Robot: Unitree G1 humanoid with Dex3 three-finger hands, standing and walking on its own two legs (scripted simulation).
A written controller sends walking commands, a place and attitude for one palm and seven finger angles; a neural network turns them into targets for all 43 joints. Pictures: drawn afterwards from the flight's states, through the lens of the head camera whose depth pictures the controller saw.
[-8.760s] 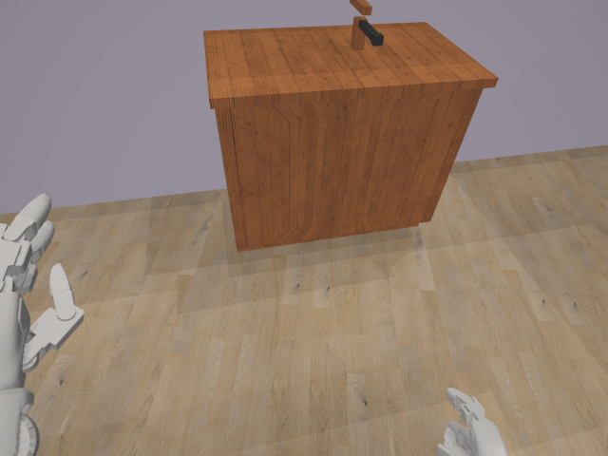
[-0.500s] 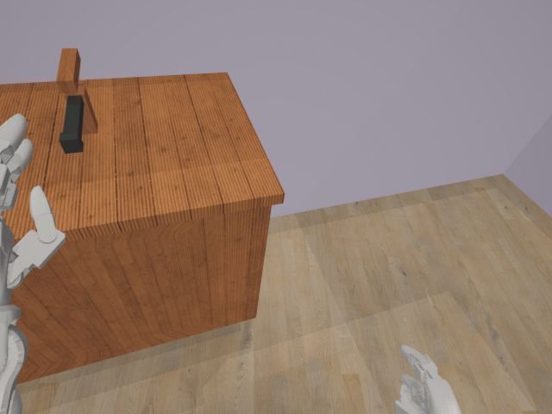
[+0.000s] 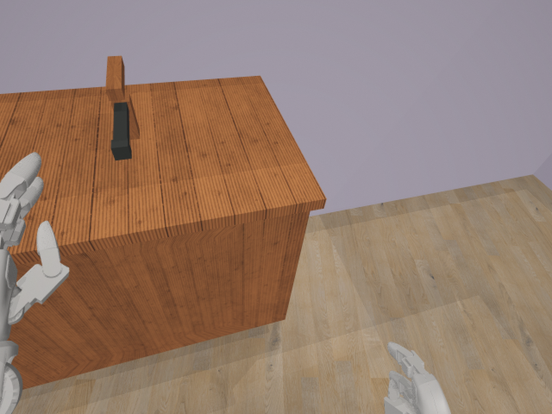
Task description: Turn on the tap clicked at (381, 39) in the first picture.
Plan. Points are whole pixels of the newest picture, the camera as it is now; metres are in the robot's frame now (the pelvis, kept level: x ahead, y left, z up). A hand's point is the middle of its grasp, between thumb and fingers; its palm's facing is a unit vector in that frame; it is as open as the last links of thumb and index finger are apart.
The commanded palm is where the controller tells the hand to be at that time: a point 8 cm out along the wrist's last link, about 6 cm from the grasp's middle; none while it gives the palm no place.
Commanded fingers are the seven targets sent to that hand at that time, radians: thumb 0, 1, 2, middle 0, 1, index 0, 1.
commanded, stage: come to a stop and stand still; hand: left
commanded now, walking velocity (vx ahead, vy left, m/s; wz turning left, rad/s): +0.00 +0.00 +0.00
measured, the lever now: (121, 149) +0.51 +0.34 +0.08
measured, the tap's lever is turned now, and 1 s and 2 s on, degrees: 0 0 0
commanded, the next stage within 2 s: look again from close up in 0.94 s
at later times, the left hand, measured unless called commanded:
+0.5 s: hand (14, 253) +0.23 +0.32 +0.15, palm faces +0.42 -0.85 -0.31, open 7.4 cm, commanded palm +0.18 +0.35 +0.17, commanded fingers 0.00 0.90 0.90 -0.20 -0.30 -0.20 -0.30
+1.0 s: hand (35, 237) +0.26 +0.32 +0.15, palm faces +0.40 -0.85 -0.35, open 7.5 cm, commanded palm +0.21 +0.35 +0.17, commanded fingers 0.00 0.90 0.90 -0.20 -0.30 -0.20 -0.30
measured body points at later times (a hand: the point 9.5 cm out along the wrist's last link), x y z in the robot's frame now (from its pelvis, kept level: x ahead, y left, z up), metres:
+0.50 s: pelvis +0.02 +0.06 -0.02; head +0.04 +0.10 +0.43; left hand +0.20 +0.37 +0.17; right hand +0.20 -0.16 -0.09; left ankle +0.06 +0.14 -0.75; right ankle +0.00 -0.07 -0.74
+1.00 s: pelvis +0.04 +0.07 +0.00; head +0.05 +0.07 +0.45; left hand +0.23 +0.36 +0.17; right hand +0.21 -0.16 -0.09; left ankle +0.06 +0.14 -0.74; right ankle +0.04 -0.02 -0.74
